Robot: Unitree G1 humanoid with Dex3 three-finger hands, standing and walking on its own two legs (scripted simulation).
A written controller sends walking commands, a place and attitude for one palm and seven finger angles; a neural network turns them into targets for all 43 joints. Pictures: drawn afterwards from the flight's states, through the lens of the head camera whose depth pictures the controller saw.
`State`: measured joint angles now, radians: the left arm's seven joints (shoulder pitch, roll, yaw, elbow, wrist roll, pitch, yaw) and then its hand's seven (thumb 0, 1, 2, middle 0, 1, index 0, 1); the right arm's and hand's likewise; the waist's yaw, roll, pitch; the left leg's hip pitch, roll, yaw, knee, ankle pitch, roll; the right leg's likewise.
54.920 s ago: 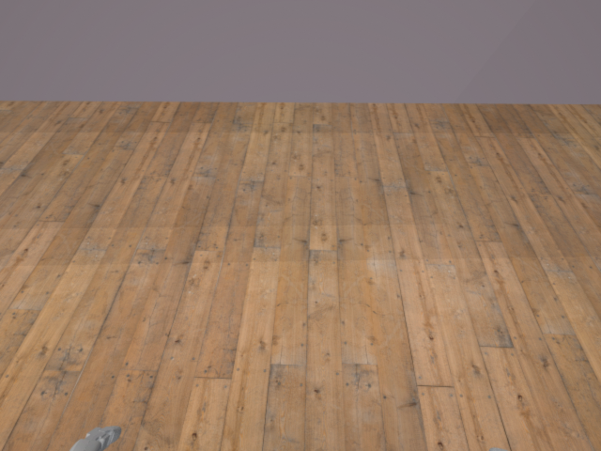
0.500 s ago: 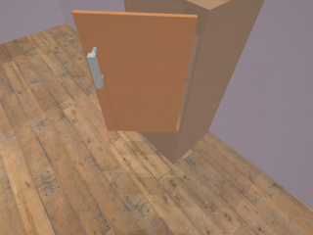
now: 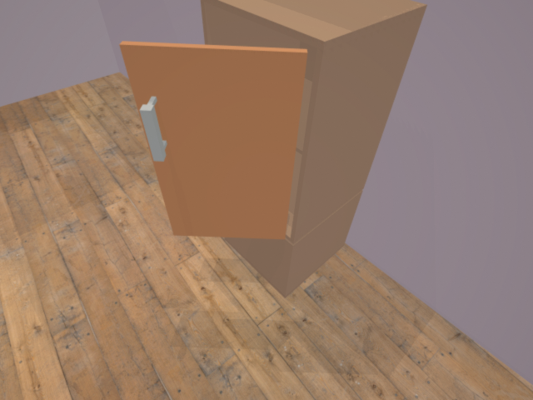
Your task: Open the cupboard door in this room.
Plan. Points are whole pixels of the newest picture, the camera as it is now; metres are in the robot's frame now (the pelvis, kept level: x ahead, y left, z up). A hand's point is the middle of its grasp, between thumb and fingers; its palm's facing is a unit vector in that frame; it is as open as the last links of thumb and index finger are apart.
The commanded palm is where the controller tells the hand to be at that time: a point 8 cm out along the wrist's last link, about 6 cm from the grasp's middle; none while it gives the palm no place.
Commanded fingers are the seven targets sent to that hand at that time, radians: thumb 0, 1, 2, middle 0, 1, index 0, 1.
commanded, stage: come to a stop and stand still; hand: left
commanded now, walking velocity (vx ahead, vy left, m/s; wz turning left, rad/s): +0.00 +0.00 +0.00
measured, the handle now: (156, 129) +0.64 +0.27 +0.06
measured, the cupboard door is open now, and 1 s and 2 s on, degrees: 46 46 46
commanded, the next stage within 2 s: look again from close up in 0.12 s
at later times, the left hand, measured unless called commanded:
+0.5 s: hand out of the picture +0.02 +0.20 -0.17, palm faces +0.00 -0.98 -0.18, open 7.4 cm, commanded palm none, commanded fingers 0.00 0.90 0.90 -0.20 -0.30 -0.20 -0.30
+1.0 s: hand out of the picture -0.02 +0.21 -0.17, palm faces +0.02 -0.99 -0.17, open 7.4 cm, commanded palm none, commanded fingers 0.00 0.90 0.90 -0.20 -0.30 -0.20 -0.30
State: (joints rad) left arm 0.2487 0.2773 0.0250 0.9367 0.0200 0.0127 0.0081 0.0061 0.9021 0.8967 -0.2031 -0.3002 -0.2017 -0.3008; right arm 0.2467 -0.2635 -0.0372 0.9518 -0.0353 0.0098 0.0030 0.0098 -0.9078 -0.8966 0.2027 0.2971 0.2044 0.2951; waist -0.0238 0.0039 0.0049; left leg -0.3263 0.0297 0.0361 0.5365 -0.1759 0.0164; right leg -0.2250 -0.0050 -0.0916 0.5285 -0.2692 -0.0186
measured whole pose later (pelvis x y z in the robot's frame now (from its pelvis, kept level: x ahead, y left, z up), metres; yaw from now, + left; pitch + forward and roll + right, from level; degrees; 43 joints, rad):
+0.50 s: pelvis +0.01 +0.02 +0.01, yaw +0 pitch -2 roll -1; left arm 0.31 0.20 -0.01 1.06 0.02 0.00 0.03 0.01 0.90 0.90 -0.20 -0.30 -0.20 -0.30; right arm 0.23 -0.19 0.00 1.10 -0.02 0.00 0.00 0.01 -0.91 -0.90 0.20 0.30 0.20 0.30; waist 0.00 -0.02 0.02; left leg -0.26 0.01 0.06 0.44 -0.15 0.04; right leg -0.15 -0.02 -0.07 0.41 -0.23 0.01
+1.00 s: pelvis +0.02 +0.05 +0.01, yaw -1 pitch -1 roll -1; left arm 0.40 0.15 0.01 1.09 0.03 0.01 0.03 0.00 0.91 0.90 -0.20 -0.30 -0.20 -0.30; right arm 0.30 -0.15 -0.02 1.11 -0.02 0.02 0.00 0.01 -0.91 -0.90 0.20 0.30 0.20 0.29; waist 0.01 -0.02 -0.02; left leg -0.26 -0.04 0.09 0.45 -0.21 0.07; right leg -0.17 -0.07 -0.04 0.45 -0.30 0.03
